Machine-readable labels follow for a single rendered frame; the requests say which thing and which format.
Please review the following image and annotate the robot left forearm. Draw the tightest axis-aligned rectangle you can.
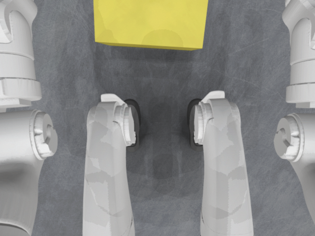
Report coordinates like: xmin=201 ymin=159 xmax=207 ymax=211
xmin=0 ymin=0 xmax=42 ymax=113

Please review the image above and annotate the left robot foot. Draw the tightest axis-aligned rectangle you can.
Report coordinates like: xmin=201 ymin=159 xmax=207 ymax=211
xmin=124 ymin=99 xmax=141 ymax=152

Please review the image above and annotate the carton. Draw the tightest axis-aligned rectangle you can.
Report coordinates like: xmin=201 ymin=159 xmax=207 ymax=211
xmin=94 ymin=0 xmax=208 ymax=51

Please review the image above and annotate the left robot upper arm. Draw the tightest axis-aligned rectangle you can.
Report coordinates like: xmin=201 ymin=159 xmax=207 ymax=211
xmin=0 ymin=110 xmax=58 ymax=236

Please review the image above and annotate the right robot thigh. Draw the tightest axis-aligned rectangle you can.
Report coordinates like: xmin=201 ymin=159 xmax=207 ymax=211
xmin=194 ymin=98 xmax=254 ymax=236

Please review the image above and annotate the right robot upper arm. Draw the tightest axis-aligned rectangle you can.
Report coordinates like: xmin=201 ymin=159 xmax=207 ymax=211
xmin=274 ymin=113 xmax=315 ymax=224

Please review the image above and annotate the robot right forearm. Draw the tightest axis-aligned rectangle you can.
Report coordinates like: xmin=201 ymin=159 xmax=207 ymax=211
xmin=282 ymin=0 xmax=315 ymax=108

